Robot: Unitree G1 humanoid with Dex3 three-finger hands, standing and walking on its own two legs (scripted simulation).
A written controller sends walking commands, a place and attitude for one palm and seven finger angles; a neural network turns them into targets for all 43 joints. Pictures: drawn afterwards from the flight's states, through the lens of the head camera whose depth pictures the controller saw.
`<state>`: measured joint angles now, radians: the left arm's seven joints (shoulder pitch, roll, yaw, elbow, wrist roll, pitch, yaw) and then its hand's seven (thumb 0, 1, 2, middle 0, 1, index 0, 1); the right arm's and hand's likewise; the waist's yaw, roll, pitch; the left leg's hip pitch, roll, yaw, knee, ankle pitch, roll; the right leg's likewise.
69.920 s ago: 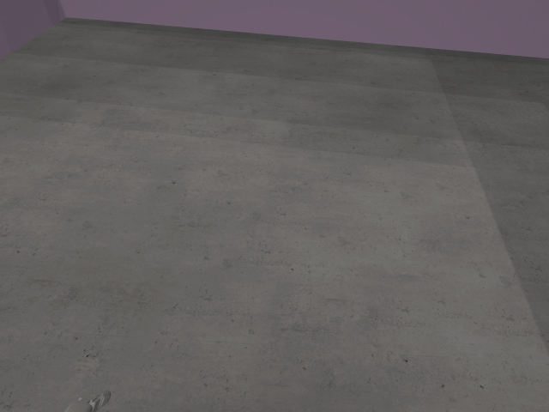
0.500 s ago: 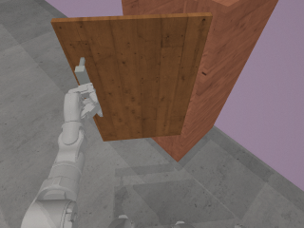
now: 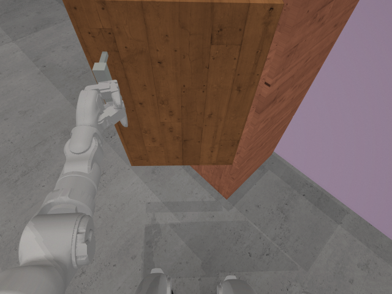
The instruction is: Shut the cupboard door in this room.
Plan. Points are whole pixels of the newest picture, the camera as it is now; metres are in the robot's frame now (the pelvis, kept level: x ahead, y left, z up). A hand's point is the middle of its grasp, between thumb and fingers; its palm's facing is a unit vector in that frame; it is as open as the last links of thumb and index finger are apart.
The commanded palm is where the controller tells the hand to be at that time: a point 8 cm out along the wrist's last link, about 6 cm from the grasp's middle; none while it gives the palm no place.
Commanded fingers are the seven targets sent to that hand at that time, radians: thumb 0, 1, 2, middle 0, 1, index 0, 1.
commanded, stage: push the door shut along its arc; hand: left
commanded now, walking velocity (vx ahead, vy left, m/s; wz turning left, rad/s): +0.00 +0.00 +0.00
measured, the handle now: (111, 86) +0.54 +0.19 +0.09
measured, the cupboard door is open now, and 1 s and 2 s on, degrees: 47 34 26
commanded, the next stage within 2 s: pull the fist back off the door in 1.28 s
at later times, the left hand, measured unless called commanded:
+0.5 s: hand (142, 90) +0.52 +0.11 +0.09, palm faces -0.12 -0.99 -0.02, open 3.1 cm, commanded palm +0.52 +0.16 +0.09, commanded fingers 0.00 0.90 0.90 -1.30 -1.50 -1.30 -1.50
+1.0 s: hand (155, 69) +0.58 +0.09 +0.10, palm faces -0.25 -0.97 -0.02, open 2.8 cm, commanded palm +0.58 +0.12 +0.09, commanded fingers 0.00 0.90 0.90 -1.30 -1.50 -1.30 -1.50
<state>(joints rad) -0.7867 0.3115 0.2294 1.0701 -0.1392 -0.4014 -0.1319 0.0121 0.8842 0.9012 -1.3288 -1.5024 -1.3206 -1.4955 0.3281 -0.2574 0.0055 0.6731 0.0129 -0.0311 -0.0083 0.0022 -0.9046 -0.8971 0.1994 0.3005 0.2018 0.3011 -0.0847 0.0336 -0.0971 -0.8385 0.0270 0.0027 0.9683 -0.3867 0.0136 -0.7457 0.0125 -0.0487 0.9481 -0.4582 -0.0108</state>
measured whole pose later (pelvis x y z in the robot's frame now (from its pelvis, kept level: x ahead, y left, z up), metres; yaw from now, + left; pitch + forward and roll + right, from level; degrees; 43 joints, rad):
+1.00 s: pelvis +0.00 +0.00 -0.03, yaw -2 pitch +26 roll -4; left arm -1.30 0.58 0.30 1.37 -0.03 -0.27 -0.31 -0.04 0.87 0.93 -1.30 -1.50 -1.30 -1.50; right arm 0.43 -0.28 0.04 0.66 -0.02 -0.03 0.01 0.00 -0.90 -0.90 0.20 0.30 0.20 0.30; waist -0.26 0.07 -0.10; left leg -1.14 0.06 -0.02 1.12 -0.43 0.01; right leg -1.04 0.05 -0.06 1.07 -0.48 -0.02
